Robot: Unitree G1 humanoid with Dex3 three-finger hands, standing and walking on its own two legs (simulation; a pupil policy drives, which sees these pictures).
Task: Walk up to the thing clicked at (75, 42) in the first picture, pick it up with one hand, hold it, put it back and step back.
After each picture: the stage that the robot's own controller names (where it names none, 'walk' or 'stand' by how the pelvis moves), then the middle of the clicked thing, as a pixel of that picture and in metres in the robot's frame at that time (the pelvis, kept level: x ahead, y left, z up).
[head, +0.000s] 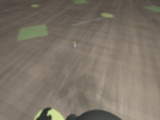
stand; (74, 44) +1.64 +0.38 -0.72
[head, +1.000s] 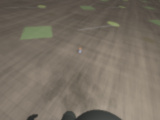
walk; (80, 50) +1.53 +0.16 -0.70
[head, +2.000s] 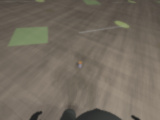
walk; (80, 64) +0.97 +0.11 -0.71
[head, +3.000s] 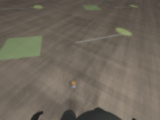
walk; (73, 84) +0.59 +0.17 -0.71
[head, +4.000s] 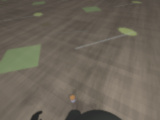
walk; (72, 98) +0.39 +0.22 -0.69
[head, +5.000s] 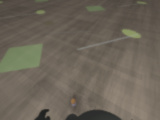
stand; (73, 102) +0.33 +0.19 -0.72
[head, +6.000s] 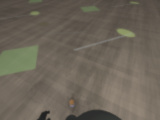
stand; (72, 103) +0.32 +0.21 -0.72
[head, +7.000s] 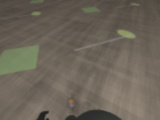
stand; (71, 103) +0.34 +0.20 -0.72
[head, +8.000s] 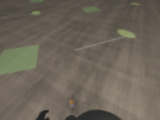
stand; (71, 103) +0.33 +0.20 -0.72
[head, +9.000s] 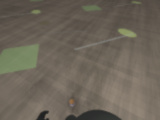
go down; (72, 102) +0.33 +0.20 -0.72
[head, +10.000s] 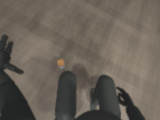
go down; (61, 64) +0.41 +0.22 -0.33
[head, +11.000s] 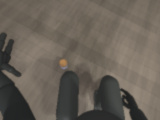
approach; (63, 64) +0.40 +0.23 -0.30
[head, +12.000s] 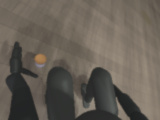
close in; (40, 61) +0.39 +0.26 -0.22
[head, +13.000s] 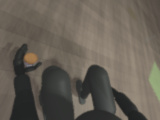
close; (30, 60) +0.39 +0.27 -0.21
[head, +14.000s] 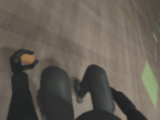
close; (27, 60) +0.38 +0.27 -0.22
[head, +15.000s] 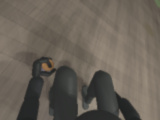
lift; (46, 66) +0.32 +0.26 -0.17
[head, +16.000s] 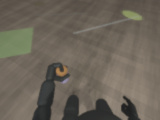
lift; (62, 74) +0.32 +0.18 +0.02
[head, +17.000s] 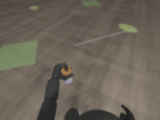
hold; (67, 75) +0.33 +0.16 +0.01
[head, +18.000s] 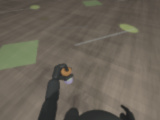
hold; (67, 75) +0.33 +0.17 +0.01
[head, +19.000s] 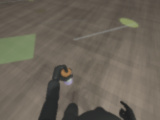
crouch; (67, 76) +0.33 +0.16 -0.03
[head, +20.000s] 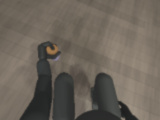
lower; (53, 53) +0.46 +0.22 -0.09
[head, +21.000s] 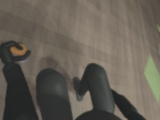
lower; (20, 53) +0.43 +0.29 -0.22
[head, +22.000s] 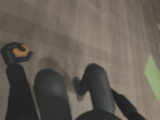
lower; (22, 54) +0.42 +0.28 -0.22
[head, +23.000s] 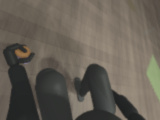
lower; (24, 55) +0.41 +0.28 -0.22
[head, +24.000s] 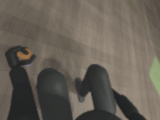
lower; (25, 57) +0.40 +0.28 -0.22
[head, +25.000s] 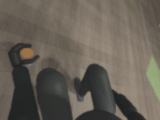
open; (28, 57) +0.41 +0.27 -0.22
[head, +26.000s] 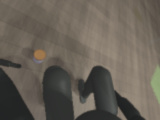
stand; (39, 56) +0.40 +0.25 -0.23
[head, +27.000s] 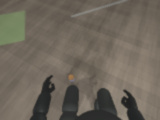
walk; (71, 78) +0.40 +0.19 -0.51
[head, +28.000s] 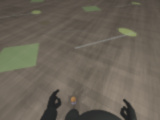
stand; (73, 100) +0.37 +0.17 -0.66
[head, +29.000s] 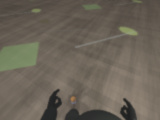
stand; (73, 100) +0.36 +0.18 -0.67
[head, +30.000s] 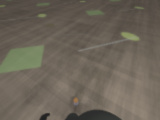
stand; (75, 101) +0.38 +0.16 -0.71
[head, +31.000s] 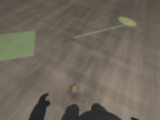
walk; (74, 89) +0.40 +0.13 -0.70
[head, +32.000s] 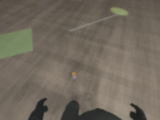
walk; (74, 75) +0.59 +0.22 -0.69
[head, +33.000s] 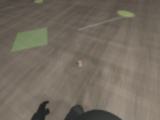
walk; (80, 63) +0.90 +0.21 -0.70
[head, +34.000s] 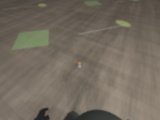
stand; (79, 65) +0.97 +0.19 -0.72
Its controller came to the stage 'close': yes
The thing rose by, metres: 0.72
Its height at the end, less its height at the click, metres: +0.00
